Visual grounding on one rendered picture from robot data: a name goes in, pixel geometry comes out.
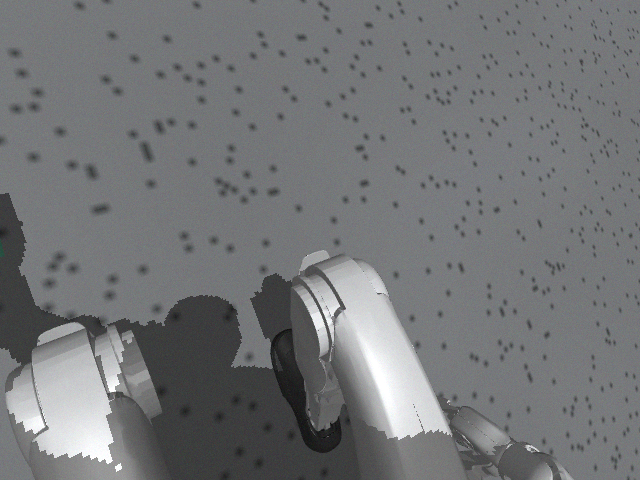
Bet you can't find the right robot foot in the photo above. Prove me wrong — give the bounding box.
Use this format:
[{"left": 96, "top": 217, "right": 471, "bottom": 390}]
[{"left": 271, "top": 329, "right": 341, "bottom": 453}]

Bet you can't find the right robot hand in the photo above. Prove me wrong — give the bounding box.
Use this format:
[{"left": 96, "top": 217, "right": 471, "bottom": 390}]
[{"left": 436, "top": 395, "right": 517, "bottom": 480}]

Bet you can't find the right robot arm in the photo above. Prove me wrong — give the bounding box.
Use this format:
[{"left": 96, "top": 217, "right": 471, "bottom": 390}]
[{"left": 498, "top": 442, "right": 574, "bottom": 480}]

